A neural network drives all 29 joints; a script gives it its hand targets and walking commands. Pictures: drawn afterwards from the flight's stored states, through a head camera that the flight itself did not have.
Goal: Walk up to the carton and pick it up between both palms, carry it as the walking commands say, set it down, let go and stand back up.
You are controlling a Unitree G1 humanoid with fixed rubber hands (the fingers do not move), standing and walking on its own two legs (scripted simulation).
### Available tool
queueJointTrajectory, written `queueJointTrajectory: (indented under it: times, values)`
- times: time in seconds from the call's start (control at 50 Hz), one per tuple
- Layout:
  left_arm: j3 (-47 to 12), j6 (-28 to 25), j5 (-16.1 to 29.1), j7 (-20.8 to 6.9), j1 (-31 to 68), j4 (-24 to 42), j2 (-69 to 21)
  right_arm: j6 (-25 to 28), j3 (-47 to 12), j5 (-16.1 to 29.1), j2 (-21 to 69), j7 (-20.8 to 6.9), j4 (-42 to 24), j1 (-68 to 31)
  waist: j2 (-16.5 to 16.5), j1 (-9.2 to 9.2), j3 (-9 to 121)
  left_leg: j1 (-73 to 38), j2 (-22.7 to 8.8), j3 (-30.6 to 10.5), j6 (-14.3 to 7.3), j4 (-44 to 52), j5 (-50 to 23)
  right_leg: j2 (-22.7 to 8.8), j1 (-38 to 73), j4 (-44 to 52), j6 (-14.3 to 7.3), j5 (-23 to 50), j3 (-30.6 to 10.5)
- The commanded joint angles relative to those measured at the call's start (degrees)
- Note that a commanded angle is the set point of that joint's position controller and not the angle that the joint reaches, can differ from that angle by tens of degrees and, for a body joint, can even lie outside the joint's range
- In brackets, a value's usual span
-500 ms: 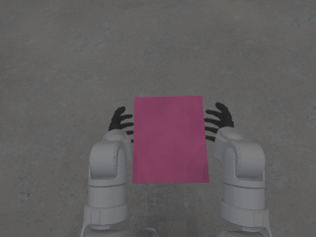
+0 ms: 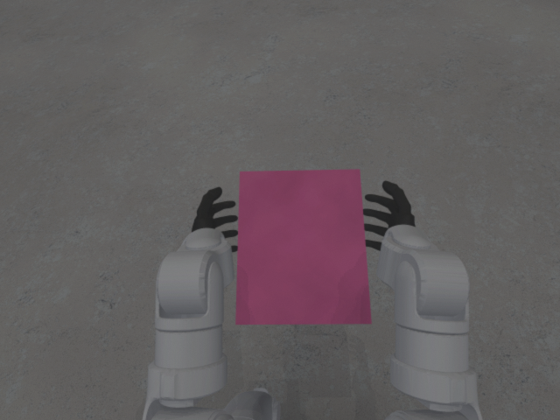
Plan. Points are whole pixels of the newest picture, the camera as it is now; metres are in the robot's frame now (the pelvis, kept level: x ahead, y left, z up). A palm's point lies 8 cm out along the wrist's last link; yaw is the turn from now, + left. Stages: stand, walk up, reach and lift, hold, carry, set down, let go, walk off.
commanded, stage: carry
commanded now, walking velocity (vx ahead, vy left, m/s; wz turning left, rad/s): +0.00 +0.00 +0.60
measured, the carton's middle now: (299, 253) +0.35 +0.00 -0.01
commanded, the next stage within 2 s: none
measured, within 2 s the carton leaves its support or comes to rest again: neither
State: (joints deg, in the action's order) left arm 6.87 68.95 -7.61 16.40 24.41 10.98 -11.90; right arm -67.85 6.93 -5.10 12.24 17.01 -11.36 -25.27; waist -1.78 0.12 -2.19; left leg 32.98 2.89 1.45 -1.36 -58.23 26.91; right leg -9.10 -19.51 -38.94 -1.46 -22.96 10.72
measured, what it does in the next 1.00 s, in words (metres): steps on the spot, turning left: left foot, then right foot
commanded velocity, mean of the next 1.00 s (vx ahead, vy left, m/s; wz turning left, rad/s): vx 0.00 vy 0.00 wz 0.26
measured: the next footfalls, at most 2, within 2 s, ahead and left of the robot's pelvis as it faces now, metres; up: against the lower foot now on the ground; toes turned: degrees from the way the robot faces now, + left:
left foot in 0.16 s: +0.06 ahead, +0.13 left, +0.00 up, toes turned +7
right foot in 0.58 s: +0.06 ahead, -0.06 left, +0.00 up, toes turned +18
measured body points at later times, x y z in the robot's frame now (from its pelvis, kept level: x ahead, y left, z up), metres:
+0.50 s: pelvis +0.01 +0.03 -0.01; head +0.07 +0.04 +0.44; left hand +0.29 +0.26 +0.07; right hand +0.37 +0.02 +0.07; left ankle +0.02 +0.12 -0.73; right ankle +0.00 -0.09 -0.69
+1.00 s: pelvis +0.00 +0.03 -0.01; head +0.05 +0.03 +0.44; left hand +0.25 +0.28 +0.08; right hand +0.35 +0.05 +0.07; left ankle -0.02 +0.12 -0.73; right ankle +0.03 -0.08 -0.72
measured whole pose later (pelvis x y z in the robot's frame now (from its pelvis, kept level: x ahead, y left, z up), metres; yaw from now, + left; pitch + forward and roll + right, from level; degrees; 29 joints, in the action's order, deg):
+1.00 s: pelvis +0.00 +0.03 -0.01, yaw +23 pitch +4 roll +0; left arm 7.4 68.9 -7.0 16.7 24.2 10.2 -11.8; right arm -68.5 6.8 -5.1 12.2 16.8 -10.7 -25.2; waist -3.5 0.1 -1.3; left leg 24.5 3.8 -2.7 -2.3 -39.6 18.8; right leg -5.1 -21.9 -43.2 0.1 -31.5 9.7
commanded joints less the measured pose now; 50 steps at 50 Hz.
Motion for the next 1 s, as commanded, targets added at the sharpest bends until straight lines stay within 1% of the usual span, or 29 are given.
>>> queueJointTrajectory:
  times: [0.0, 0.08, 0.1, 0.12, 0.14, 0.16, 0.18, 0.22, 0.26, 0.3, 0.36, 0.42, 0.5, 0.52, 0.54, 0.56, 0.58, 0.6, 0.62, 0.66, 0.74, 0.8, 0.82, 0.84, 0.86, 0.88, 0.9, 0.94, 0.98]
  values:
    - [-25.06, -2.94, 21.45, -12.20, 21.38, 8.77, -56.48, -0.40, -30.94, 18.47, 58.16, -11.05, -4.75, -19.25, 16.80, -0.06, 29.57, 3.53, -3.47, 5.84, 1.95, 6.57, -5.77, -15.17, 30.96, 6.61, -3.04, 51.18, 0.13]
    - [-25.20, -2.39, 20.04, -11.53, 18.37, 6.04, -56.40, -1.04, -29.67, 17.76, 56.32, -11.27, -3.90, -17.89, 18.44, -0.54, 29.58, -4.39, -1.83, 8.78, 1.03, 22.02, -11.20, -13.99, 29.55, 0.55, 0.20, 51.92, 4.63]
    - [-26.16, -2.59, 20.41, -11.53, 19.16, 7.62, -56.28, -1.03, -29.33, 18.11, 56.67, -11.76, -3.41, -15.95, 16.65, -1.37, 31.37, -8.87, -1.97, 7.20, 0.42, 29.80, -15.78, -13.57, 28.25, -3.24, 1.52, 51.06, 4.92]
    - [-26.51, -2.26, 19.93, -11.49, 17.93, 6.18, -56.60, -1.02, -28.38, 17.50, 56.60, -11.99, -2.01, -14.24, 10.86, -2.07, 33.68, -18.11, -3.01, 0.22, -1.74, 31.93, -27.93, -10.87, 20.92, -11.52, 3.59, 44.95, 3.81]
    - [-27.62, -2.74, 20.46, -11.36, 20.40, 8.62, -56.36, -0.53, -27.71, 17.89, 56.84, -12.22, -1.25, -14.02, 0.18, -2.59, 36.02, -31.55, -9.38, -13.83, -4.96, 25.90, -56.57, -6.78, 4.86, -19.48, 5.73, 25.39, 1.12]
    - [-29.07, -2.52, 20.61, -11.39, 20.41, 7.89, -58.21, -0.22, -27.19, 18.19, 56.05, -12.36, -1.37, -15.42, -15.47, -0.56, 33.84, -38.13, -18.71, -29.76, -8.03, 25.59, -83.15, 1.17, -10.19, -23.78, 6.90, -17.11, -0.44]
    - [-30.54, -2.64, 21.73, -11.32, 23.18, 9.94, -57.63, -0.44, -26.21, 17.39, 56.79, -12.34, 1.35, -12.24, -15.33, -0.83, 30.69, -38.65, -19.23, -35.53, -9.41, 26.16, -85.78, 4.13, -16.21, -27.68, 6.48, -24.91, -6.77]
    - [-31.63, -2.87, 22.00, -11.54, 21.61, 7.82, -62.05, 0.10, -27.73, 18.48, 58.41, -13.29, -2.82, -14.34, -10.30, -0.91, 30.41, -40.75, -16.38, -30.17, -7.84, 24.51, -78.54, 4.51, -19.39, -28.21, 7.26, -19.60, -9.41]
    - [-33.03, -3.01, 23.51, -11.52, 25.84, 10.04, -60.20, 0.07, -25.85, 16.90, 58.08, -13.32, 1.47, -11.32, -10.41, -1.17, 31.94, -38.68, -14.27, -30.75, -9.78, 27.67, -63.22, 6.02, -16.63, -22.07, 6.53, -16.25, -10.36]
    - [-31.71, -3.88, 24.09, -11.84, 26.83, 11.20, -60.34, 1.08, -27.75, 18.75, 58.90, -13.66, -2.06, -16.44, -6.83, -1.03, 31.75, -35.86, -13.15, -29.89, -8.39, 29.95, -55.55, 6.58, -14.59, -19.83, 6.86, -13.23, -9.80]
    - [-32.01, -3.42, 24.01, -11.69, 26.99, 10.76, -59.46, 0.89, -27.19, 17.35, 57.83, -13.49, -0.24, -14.11, -9.81, -1.49, 30.27, -35.48, -12.57, -32.33, -8.38, 29.35, -61.49, 8.07, -13.67, -14.33, 6.13, -13.23, -9.45]
    - [-31.04, -2.62, 23.32, -11.63, 23.35, 7.40, -59.09, 0.80, -27.66, 17.14, 56.26, -13.18, -1.29, -14.86, -10.20, -1.41, 30.60, -33.51, -11.73, -34.44, -9.76, 30.22, -57.18, 8.98, -10.21, -10.25, 5.38, -11.95, -9.59]
    - [-30.76, -2.46, 23.81, -11.84, 25.68, 8.36, -58.94, 0.89, -28.26, 17.14, 57.22, -12.83, -1.78, -16.34, -11.81, -1.04, 31.64, -26.85, -10.17, -30.69, -8.83, 29.25, -55.60, 9.42, 0.23, -0.20, 3.83, -6.09, -7.99]
    - [-30.22, -2.73, 23.59, -11.91, 25.67, 8.58, -58.67, 1.00, -29.41, 17.57, 57.37, -12.74, -2.71, -17.23, -9.19, -0.55, 32.82, -22.90, -9.01, -27.78, -7.44, 27.89, -52.86, 8.95, 6.96, 5.33, 3.21, -2.26, -6.95]
    - [-29.12, -2.72, 23.67, -12.12, 25.37, 8.04, -59.03, 0.99, -29.77, 17.43, 57.61, -12.38, -3.24, -17.94, -5.47, 0.29, 35.19, -16.89, -7.03, -22.77, -5.26, 24.11, -49.58, 6.04, 17.19, 12.09, 2.06, 4.24, -7.61]
    - [-28.53, -2.79, 23.67, -12.45, 23.15, 7.96, -59.24, 1.42, -30.25, 17.49, 57.08, -12.13, -5.70, -18.03, -1.20, 0.69, 35.49, -8.53, -4.14, -18.30, -2.54, 20.32, -38.63, 0.83, 25.48, 14.45, 0.36, 12.84, -10.27]
    - [-28.16, -3.05, 23.56, -12.26, 23.74, 9.54, -57.03, 1.14, -30.08, 17.47, 57.46, -11.99, -4.34, -16.39, 8.39, 1.13, 36.61, 0.74, 0.28, -10.88, 0.00, 12.28, -21.91, -10.55, 34.81, 11.93, -4.33, 33.80, -19.37]
    - [-28.12, -3.15, 23.33, -12.48, 24.09, 8.57, -56.84, 1.22, -29.81, 16.94, 56.87, -11.87, -4.84, -18.13, 19.00, 1.03, 33.76, 8.57, 1.36, -4.55, 0.90, 3.58, 6.78, -19.84, 36.03, 10.46, -9.86, 50.96, -24.94]
    - [-27.95, -2.59, 22.37, -12.51, 21.56, 6.09, -56.81, 0.65, -29.01, 16.52, 56.53, -11.96, -2.59, -17.57, 13.69, 0.69, 31.90, 8.67, -1.74, -4.25, 1.42, -5.07, 9.38, -21.73, 32.73, 9.72, -12.37, 57.97, -24.81]
    - [-28.23, -3.22, 22.95, -12.74, 24.88, 9.68, -56.73, 0.81, -29.39, 17.45, 58.52, -12.31, -1.48, -16.70, 9.06, 0.33, 31.01, 8.68, -3.98, -3.65, 1.69, -5.00, 5.59, -18.36, 30.96, 8.85, -9.72, 52.42, -18.11]
    - [-26.59, -3.41, 22.24, -12.52, 21.88, 9.59, -55.42, 0.82, -30.65, 19.42, 58.38, -12.11, -3.07, -17.11, 13.71, 0.66, 32.89, 2.35, -2.40, 1.30, 1.76, 8.34, -0.93, -12.79, 29.50, 4.26, -5.18, 59.10, -11.34]
    - [-25.60, -3.20, 21.35, -12.39, 21.42, 7.32, -54.85, 0.50, -30.96, 19.57, 58.15, -12.15, -2.98, -19.16, 15.22, -0.06, 34.18, -8.31, -1.31, 2.54, 0.78, 25.66, -12.94, -9.60, 25.11, -0.13, -2.14, 54.40, -6.07]
    - [-26.13, -2.97, 21.03, -12.13, 21.27, 7.19, -54.53, 0.15, -29.99, 18.75, 57.62, -12.18, -1.71, -17.41, 12.52, -0.40, 34.16, -12.70, -1.88, 1.18, 0.25, 29.78, -22.68, -8.15, 22.26, -2.08, -0.86, 48.80, -4.09]
    - [-27.00, -3.06, 21.65, -12.17, 22.78, 8.69, -54.60, 0.05, -29.12, 18.46, 57.87, -12.38, -0.34, -16.53, 8.76, -0.27, 36.19, -19.56, -5.77, -5.70, -1.28, 29.04, -38.42, -6.02, 16.61, -4.09, 1.12, 38.94, -3.93]
    - [-27.23, -2.66, 21.21, -12.03, 23.27, 7.68, -54.24, -0.05, -28.59, 17.81, 57.19, -12.27, 1.07, -16.20, 1.04, -0.34, 35.19, -26.09, -11.61, -14.83, -3.00, 25.54, -61.81, -2.91, 6.61, -8.85, 3.26, 23.05, -3.11]
    - [-27.60, -2.33, 21.06, -11.86, 23.75, 7.37, -53.76, -0.14, -27.42, 17.19, 56.54, -12.22, 3.40, -14.63, -7.24, -0.16, 34.12, -30.28, -17.90, -24.24, -5.93, 26.56, -74.37, 1.99, -1.55, -11.44, 4.30, -0.95, -2.88]
    - [-26.84, -1.57, 19.93, -12.07, 20.54, 3.68, -54.05, -0.62, -27.46, 17.48, 55.96, -12.31, 4.07, -14.41, -10.02, -0.55, 32.27, -32.56, -19.57, -26.96, -8.40, 28.88, -73.34, 5.16, -6.91, -11.94, 5.16, -17.06, -4.23]
    - [-29.10, -1.91, 22.01, -12.70, 24.18, 4.91, -56.79, -0.12, -26.66, 16.44, 57.37, -12.45, 3.22, -13.76, -9.02, -0.79, 31.19, -34.00, -19.05, -27.41, -9.63, 31.33, -60.85, 7.06, -9.35, -11.20, 4.35, -15.79, -7.25]
    - [-29.46, -2.57, 22.49, -12.38, 25.09, 5.59, -57.46, 0.50, -27.39, 17.12, 58.23, -12.77, 2.08, -15.20, -8.96, -0.53, 31.59, -33.96, -17.10, -24.66, -8.82, 30.47, -60.67, 7.50, -8.02, -8.11, 3.89, -12.34, -7.48]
